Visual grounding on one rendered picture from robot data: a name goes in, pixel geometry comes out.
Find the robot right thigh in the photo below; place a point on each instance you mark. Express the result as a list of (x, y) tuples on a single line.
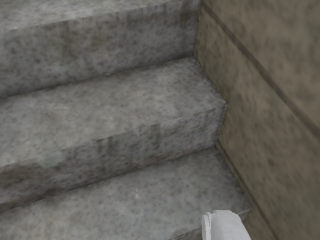
[(223, 225)]

